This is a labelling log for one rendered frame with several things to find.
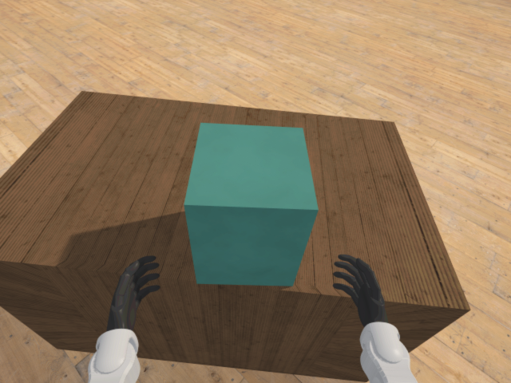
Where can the carton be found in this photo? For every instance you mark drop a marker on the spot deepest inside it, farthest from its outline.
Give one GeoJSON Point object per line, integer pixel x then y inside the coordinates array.
{"type": "Point", "coordinates": [250, 204]}

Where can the pedestal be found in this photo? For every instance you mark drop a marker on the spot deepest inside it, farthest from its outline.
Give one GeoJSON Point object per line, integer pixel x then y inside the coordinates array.
{"type": "Point", "coordinates": [104, 185]}

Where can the robot left forearm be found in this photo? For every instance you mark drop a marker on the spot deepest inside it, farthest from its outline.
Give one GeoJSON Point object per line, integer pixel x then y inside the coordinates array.
{"type": "Point", "coordinates": [115, 360]}

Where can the robot right forearm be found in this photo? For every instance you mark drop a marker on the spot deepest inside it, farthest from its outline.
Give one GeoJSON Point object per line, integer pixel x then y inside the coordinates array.
{"type": "Point", "coordinates": [384, 358]}

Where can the robot left hand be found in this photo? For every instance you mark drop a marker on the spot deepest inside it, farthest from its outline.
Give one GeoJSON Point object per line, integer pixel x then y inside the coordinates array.
{"type": "Point", "coordinates": [127, 296]}

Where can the robot right hand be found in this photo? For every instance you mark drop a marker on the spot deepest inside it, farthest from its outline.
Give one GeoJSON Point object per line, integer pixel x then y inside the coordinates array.
{"type": "Point", "coordinates": [366, 293]}

